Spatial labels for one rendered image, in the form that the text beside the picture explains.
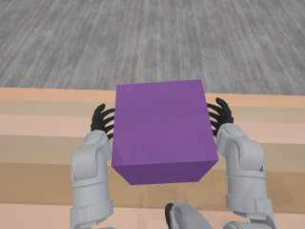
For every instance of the left robot hand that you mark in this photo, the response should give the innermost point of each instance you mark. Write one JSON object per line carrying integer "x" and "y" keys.
{"x": 97, "y": 122}

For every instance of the right robot thigh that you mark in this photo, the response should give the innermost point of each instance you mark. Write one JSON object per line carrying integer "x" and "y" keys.
{"x": 185, "y": 216}

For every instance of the carton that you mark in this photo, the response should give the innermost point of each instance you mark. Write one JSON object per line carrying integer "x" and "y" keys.
{"x": 162, "y": 132}

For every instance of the right robot hand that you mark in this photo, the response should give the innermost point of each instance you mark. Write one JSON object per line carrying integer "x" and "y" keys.
{"x": 224, "y": 114}

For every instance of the robot right forearm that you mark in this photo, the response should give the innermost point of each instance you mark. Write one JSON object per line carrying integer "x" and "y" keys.
{"x": 245, "y": 168}

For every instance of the robot left forearm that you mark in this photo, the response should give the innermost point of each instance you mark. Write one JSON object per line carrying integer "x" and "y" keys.
{"x": 89, "y": 180}

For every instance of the robot right shin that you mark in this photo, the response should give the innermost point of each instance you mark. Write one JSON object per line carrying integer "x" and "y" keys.
{"x": 178, "y": 203}

